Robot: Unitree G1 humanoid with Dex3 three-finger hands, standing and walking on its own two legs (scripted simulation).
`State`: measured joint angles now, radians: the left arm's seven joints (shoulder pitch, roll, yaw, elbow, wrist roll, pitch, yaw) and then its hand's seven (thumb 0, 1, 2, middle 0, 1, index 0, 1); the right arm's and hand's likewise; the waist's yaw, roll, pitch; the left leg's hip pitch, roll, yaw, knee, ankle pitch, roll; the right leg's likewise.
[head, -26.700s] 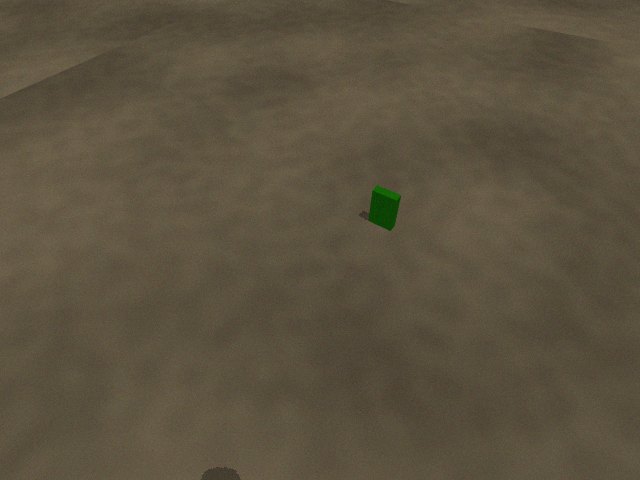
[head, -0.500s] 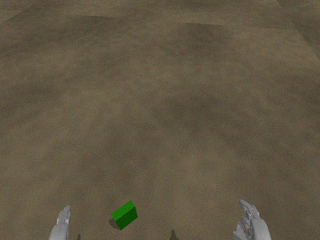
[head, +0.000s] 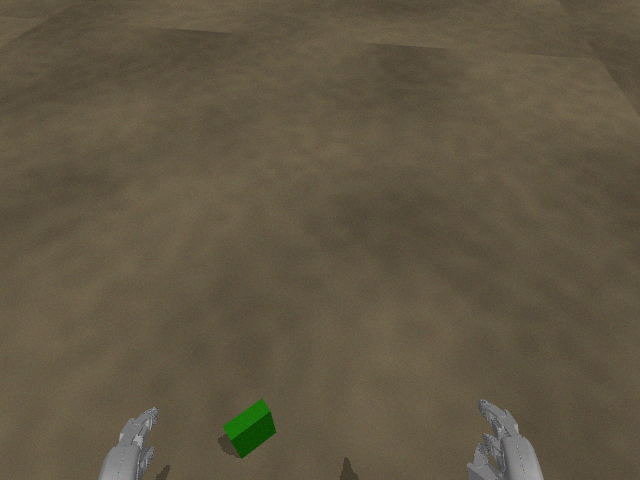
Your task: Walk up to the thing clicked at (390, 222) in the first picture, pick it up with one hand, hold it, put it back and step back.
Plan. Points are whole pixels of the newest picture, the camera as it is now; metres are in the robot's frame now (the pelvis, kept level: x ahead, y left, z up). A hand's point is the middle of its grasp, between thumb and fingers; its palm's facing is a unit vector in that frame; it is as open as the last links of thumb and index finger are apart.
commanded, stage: stand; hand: left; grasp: from the side
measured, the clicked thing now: (251, 429) +0.39 +0.18 -0.63
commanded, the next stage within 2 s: none
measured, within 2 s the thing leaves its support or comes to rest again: neither
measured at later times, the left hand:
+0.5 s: hand out of the picture +0.05 +0.25 -0.11, palm faces +0.00 -0.94 -0.35, open 7.4 cm
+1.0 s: hand out of the picture +0.04 +0.26 -0.10, palm faces +0.00 -0.93 -0.36, open 7.4 cm
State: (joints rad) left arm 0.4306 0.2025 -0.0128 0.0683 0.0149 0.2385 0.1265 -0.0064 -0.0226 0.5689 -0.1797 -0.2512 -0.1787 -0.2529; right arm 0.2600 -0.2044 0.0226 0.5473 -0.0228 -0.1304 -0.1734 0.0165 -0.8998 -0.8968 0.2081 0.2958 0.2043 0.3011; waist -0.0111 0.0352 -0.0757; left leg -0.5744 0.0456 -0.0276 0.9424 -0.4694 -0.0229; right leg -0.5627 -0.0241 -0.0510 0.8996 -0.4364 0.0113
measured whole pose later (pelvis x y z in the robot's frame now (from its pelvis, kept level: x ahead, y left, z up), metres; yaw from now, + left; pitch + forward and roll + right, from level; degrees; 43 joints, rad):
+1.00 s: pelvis -0.01 +0.01 +0.06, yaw +1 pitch -4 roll +0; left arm 0.12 0.33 0.01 1.17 0.03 -0.01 0.02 0.01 0.90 0.90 -0.20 -0.30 -0.20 -0.30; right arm 0.13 -0.33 -0.01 1.14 -0.03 0.00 -0.01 0.01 -0.90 -0.90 0.21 0.30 0.20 0.30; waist 0.01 0.02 0.06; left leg -0.12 0.01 -0.01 0.36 -0.18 -0.01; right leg -0.12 -0.05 -0.05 0.36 -0.17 0.03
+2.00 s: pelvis +0.02 +0.00 +0.06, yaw +0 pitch -2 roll +0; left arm 0.09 0.33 0.01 1.16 0.02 -0.01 0.01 0.01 0.90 0.90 -0.20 -0.30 -0.20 -0.30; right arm 0.10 -0.35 0.00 1.14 -0.02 -0.01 -0.01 0.01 -0.90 -0.90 0.21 0.30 0.20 0.30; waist 0.00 0.02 0.06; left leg -0.09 0.02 0.00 0.32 -0.19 -0.02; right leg -0.10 -0.03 -0.05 0.32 -0.18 0.02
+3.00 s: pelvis -0.14 +0.04 +0.03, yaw -4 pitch -3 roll -1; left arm 0.16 0.36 0.07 0.87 0.04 0.04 0.00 0.01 0.90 0.90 -0.20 -0.30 -0.20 -0.30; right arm 0.11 -0.38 -0.05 0.87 -0.01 0.05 -0.01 0.01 -0.90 -0.90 0.21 0.30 0.21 0.30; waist -0.01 0.04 0.19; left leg -0.46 0.00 -0.01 0.83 -0.41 0.01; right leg -0.26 0.04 0.04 0.69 -0.38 -0.02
